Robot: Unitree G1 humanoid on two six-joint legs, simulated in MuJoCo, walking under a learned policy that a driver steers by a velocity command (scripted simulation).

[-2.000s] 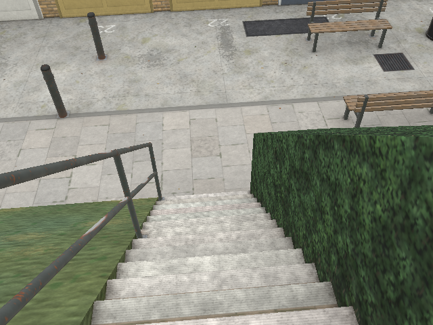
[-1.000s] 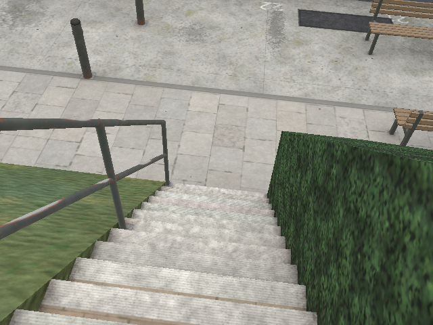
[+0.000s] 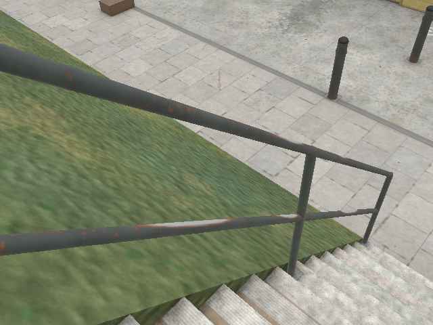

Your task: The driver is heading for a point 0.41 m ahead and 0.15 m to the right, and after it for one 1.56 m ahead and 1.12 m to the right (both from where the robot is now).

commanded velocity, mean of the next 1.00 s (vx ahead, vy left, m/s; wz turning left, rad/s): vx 0.99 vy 0.00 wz -0.91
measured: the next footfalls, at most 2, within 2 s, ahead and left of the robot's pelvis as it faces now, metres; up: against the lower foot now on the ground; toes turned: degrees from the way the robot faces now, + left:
right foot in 0.10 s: +0.05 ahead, -0.10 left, -0.21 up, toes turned -2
left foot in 0.52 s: +0.43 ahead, +0.02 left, -0.42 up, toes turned -33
